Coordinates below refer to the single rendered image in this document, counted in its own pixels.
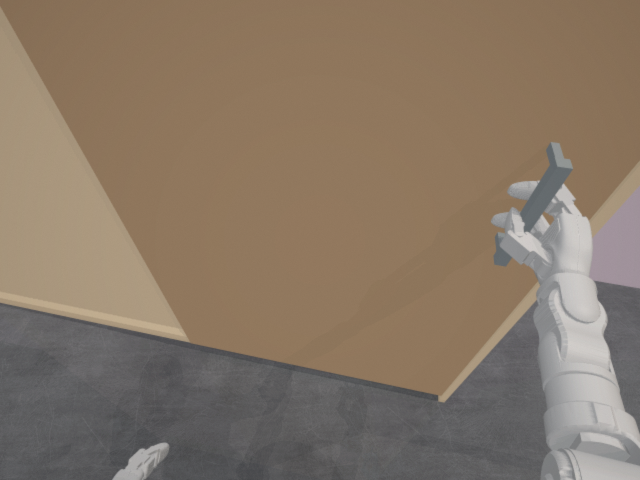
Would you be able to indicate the robot right hand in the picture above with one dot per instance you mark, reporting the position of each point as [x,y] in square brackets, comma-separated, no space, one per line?
[565,246]

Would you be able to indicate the handle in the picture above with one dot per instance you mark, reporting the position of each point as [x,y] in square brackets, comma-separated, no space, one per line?
[554,177]

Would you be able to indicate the robot right forearm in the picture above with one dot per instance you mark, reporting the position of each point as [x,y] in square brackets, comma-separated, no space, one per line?
[585,411]

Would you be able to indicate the wardrobe door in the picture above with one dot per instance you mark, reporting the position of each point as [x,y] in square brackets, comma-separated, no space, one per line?
[61,239]
[313,181]

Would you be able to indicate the robot left hand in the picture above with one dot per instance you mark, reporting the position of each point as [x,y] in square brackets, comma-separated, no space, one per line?
[142,463]

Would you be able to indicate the robot right upper arm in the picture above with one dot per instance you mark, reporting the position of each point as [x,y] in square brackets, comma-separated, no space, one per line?
[569,464]

